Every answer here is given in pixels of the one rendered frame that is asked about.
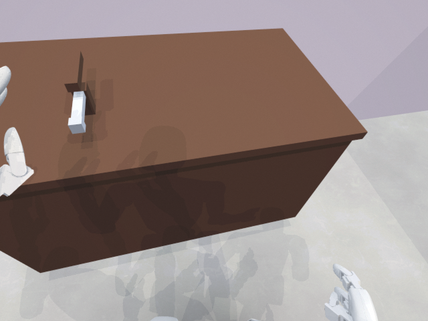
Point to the counter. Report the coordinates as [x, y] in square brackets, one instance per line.
[187, 135]

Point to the left robot hand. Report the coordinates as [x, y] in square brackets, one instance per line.
[17, 172]

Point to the tap lever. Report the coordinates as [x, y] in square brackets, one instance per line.
[76, 122]

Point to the right robot hand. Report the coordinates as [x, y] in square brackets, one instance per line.
[357, 303]

